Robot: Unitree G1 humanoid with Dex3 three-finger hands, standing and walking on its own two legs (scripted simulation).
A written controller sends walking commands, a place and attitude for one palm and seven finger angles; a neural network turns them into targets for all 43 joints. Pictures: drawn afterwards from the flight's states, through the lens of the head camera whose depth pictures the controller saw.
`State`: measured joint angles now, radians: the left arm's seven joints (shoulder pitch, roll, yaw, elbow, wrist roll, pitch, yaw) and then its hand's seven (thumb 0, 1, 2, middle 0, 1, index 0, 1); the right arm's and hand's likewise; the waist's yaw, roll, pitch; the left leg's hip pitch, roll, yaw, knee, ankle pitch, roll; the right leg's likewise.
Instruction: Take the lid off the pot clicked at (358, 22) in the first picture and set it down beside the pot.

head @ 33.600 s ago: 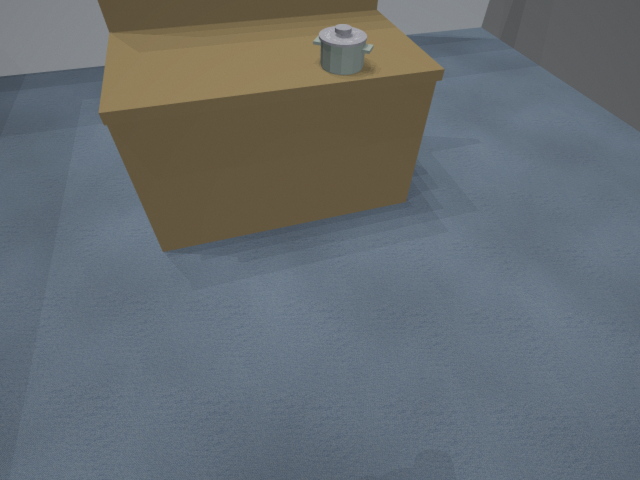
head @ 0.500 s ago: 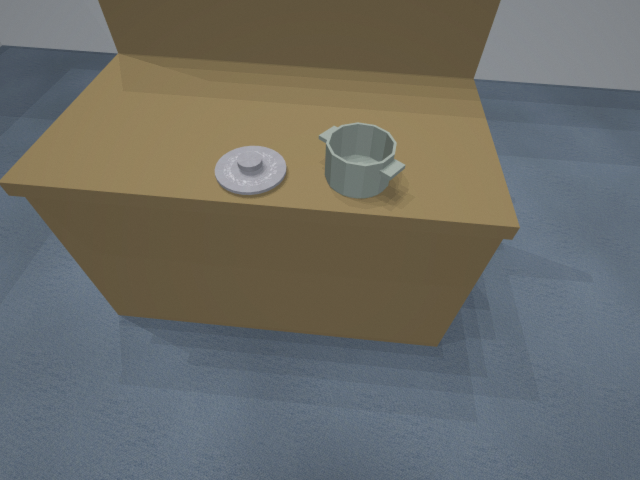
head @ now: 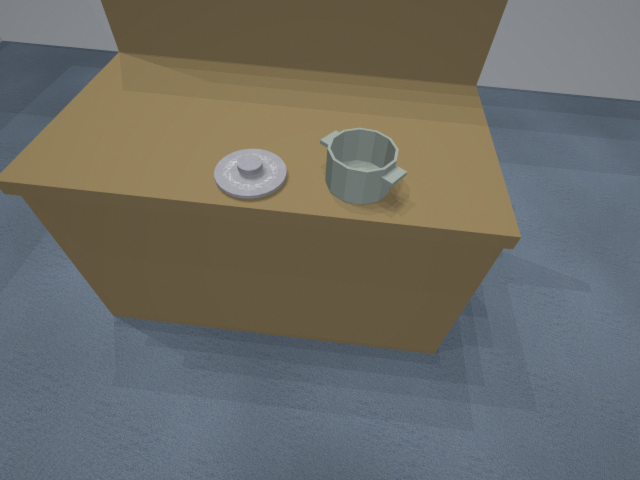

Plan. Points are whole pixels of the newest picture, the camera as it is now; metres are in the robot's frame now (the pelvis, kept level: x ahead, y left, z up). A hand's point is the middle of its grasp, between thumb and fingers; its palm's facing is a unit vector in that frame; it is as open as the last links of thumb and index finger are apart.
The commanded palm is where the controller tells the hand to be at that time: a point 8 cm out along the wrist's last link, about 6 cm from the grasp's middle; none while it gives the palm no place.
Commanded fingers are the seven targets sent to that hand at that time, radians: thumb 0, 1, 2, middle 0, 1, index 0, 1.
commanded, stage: look to check the result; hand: left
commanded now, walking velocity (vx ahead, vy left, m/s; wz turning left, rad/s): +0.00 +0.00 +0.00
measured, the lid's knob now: (249, 164) +0.73 +0.19 -0.08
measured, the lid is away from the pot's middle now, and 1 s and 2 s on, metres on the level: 0.24 0.24 0.24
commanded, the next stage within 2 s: stand and wait in 0.22 s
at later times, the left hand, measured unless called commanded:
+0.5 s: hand out of the picture +0.01 +0.18 -0.18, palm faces +0.05 -0.98 -0.19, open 7.3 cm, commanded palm none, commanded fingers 0.00 0.90 0.90 -0.20 -0.30 -0.20 -0.30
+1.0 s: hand out of the picture -0.01 +0.18 -0.18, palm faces +0.05 -0.98 -0.18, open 7.3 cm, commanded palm none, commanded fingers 0.00 0.90 0.90 -0.20 -0.30 -0.20 -0.30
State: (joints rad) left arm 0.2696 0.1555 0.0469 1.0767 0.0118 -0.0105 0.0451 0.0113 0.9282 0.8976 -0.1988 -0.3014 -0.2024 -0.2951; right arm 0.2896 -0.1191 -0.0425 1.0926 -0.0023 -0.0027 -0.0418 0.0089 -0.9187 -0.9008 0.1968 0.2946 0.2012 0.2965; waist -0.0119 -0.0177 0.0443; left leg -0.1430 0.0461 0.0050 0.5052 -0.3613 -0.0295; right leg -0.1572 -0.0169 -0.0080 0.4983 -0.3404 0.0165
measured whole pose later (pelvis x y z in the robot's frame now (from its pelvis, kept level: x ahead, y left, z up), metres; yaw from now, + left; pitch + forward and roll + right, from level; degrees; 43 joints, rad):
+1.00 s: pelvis -0.01 +0.01 +0.00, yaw +0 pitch +0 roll +0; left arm 0.29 0.14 0.04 1.09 0.01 -0.01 0.04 0.01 0.92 0.90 -0.20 -0.30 -0.20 -0.30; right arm 0.31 -0.10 -0.03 1.11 0.00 -0.01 -0.04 0.01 -0.92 -0.90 0.20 0.29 0.20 0.30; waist -0.01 -0.02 0.05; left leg -0.14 0.03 0.01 0.49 -0.33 -0.01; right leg -0.15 -0.03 0.00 0.47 -0.31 0.03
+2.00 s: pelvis -0.02 +0.01 +0.00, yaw +0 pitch -1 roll +0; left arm 0.29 0.14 0.04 1.10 0.01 -0.01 0.04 0.01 0.92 0.90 -0.20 -0.30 -0.20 -0.30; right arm 0.30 -0.10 -0.03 1.11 0.00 -0.01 -0.05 0.01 -0.92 -0.90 0.20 0.29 0.20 0.30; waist -0.01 -0.01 0.04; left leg -0.14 0.03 0.01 0.47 -0.32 -0.02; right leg -0.16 -0.03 0.00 0.47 -0.30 0.03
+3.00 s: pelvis -0.03 +0.01 +0.00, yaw +0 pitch -1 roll +0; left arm 0.29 0.13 0.04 1.10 0.01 -0.01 0.04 0.01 0.92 0.90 -0.20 -0.30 -0.20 -0.29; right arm 0.31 -0.10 -0.03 1.12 0.00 -0.01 -0.04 0.01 -0.91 -0.90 0.20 0.29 0.20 0.30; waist -0.01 -0.01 0.04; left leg -0.15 0.03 0.01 0.47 -0.30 -0.02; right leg -0.17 -0.03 0.00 0.46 -0.28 0.03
